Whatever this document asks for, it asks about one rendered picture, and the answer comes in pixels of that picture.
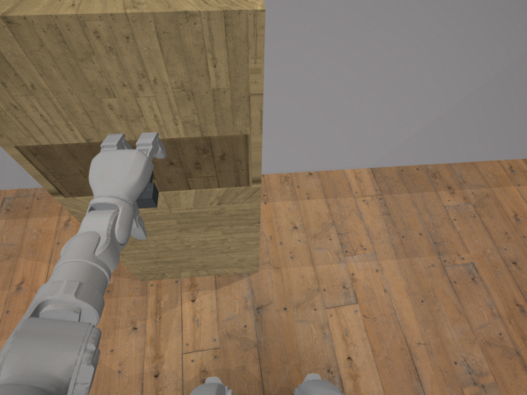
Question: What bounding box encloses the robot right shin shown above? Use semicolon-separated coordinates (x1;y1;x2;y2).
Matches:
303;374;321;383

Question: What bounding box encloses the handle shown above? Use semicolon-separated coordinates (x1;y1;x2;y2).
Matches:
136;171;159;209

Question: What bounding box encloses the robot shin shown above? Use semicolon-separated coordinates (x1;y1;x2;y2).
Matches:
205;377;224;385
303;374;321;383

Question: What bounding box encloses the cabinet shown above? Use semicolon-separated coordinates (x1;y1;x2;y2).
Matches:
0;0;265;281

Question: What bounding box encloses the robot left shin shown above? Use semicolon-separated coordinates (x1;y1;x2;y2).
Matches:
205;377;224;385

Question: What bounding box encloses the robot left forearm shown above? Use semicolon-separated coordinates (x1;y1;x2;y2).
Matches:
0;196;136;374

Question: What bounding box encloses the drawer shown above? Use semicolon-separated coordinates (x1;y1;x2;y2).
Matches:
19;134;250;198

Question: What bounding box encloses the robot left hand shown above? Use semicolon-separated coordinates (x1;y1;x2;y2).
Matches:
89;132;166;239

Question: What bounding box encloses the robot left upper arm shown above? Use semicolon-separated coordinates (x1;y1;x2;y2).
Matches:
0;317;102;395

